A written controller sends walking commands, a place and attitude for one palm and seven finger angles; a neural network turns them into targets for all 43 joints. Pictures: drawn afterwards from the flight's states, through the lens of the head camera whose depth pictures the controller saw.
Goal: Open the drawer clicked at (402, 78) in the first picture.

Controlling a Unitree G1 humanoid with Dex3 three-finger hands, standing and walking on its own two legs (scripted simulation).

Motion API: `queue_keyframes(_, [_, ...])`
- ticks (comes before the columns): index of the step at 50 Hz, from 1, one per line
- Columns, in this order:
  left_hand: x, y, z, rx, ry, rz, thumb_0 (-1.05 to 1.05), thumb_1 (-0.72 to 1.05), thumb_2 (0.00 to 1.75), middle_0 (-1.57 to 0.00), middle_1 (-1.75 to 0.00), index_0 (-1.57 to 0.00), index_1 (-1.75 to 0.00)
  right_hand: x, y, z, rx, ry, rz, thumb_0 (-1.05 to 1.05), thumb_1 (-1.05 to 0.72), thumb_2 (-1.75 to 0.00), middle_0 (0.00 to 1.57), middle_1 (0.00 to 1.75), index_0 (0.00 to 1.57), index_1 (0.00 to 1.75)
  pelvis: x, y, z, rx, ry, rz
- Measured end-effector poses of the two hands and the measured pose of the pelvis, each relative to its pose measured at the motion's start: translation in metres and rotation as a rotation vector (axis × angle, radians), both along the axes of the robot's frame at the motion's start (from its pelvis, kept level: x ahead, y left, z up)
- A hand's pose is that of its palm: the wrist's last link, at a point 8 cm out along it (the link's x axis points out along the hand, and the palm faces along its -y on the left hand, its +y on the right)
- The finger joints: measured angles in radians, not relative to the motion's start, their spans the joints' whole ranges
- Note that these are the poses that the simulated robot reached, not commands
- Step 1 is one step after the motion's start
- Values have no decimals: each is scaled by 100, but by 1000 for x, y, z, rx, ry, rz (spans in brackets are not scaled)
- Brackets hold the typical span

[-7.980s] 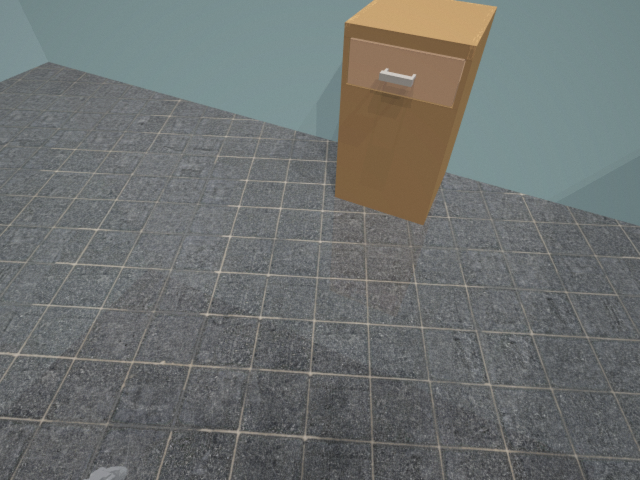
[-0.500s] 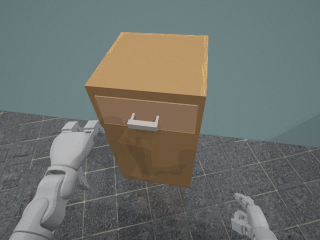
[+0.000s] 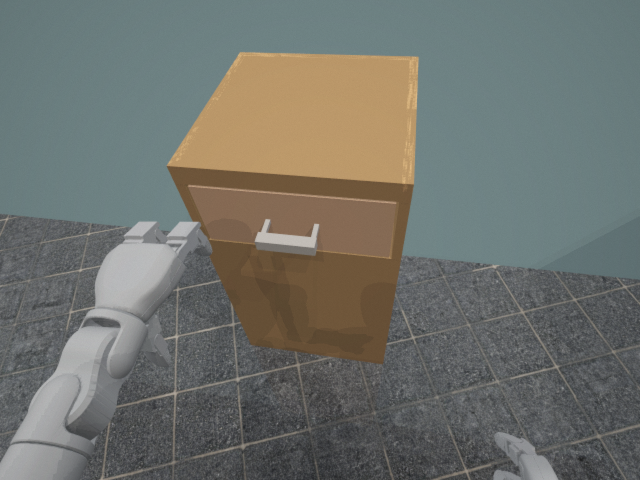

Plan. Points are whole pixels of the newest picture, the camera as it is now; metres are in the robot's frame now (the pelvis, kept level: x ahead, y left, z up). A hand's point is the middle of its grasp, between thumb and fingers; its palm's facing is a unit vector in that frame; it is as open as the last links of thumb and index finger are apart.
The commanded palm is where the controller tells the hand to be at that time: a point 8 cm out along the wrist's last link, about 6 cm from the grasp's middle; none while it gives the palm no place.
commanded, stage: raise the hand with hooked fingers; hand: left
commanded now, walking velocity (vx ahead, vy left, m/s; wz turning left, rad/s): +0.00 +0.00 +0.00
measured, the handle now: (288, 235) +0.55 +0.14 -0.11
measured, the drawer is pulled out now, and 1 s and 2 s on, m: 0.00 0.00 0.00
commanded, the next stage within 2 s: move the hooked fingers above the handle in 0.06 s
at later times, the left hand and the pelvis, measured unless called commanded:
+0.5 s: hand (202, 278) +0.34 +0.21 +0.05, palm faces -0.01 -0.08 -1.00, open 13.8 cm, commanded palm +0.33 +0.21 +0.10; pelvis +0.00 -0.02 +0.00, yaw +0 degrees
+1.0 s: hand (239, 255) +0.41 +0.18 +0.01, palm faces -0.03 -0.05 -1.00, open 13.8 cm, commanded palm +0.40 +0.19 +0.06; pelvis +0.01 -0.01 -0.02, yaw -1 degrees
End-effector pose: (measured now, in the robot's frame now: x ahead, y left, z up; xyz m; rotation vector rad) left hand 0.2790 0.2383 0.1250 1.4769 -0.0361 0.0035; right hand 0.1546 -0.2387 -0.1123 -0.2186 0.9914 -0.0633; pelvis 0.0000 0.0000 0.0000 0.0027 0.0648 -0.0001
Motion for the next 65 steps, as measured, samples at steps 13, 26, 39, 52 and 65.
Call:
queue_keyframes(13, [3,-11,-2,3,16,31,0,-49,30,-32,-120,-32,-120,13,3,5,33,-65,4,1,-91,-89,20,30,20,29,-3,-8,0,5,-11,2])
queue_keyframes(26, [46,-27,-23,18,34,-11,0,-49,30,-32,-120,-32,-120,-1,-11,-4,8,-21,-31,1,-91,-89,20,30,20,29,-2,-16,-5,5,36,4])
queue_keyframes(39, [80,-39,-47,23,56,-28,0,-49,30,-32,-120,-32,-120,-49,-35,-20,-31,120,-140,1,-91,-89,20,30,20,29,6,-14,-11,6,93,-8])
queue_keyframes(52, [119,-55,-64,41,57,-34,0,-49,30,-32,-120,-32,-120,-76,-33,-30,-27,185,-196,0,-91,-89,20,30,20,29,7,-11,-18,2,148,-13])
queue_keyframes(65, [147,-67,-87,65,75,-46,0,-49,30,-32,-120,-32,-120,-109,-32,-38,-45,254,-237,0,-91,-89,20,30,20,29,3,-7,-28,-6,209,-13])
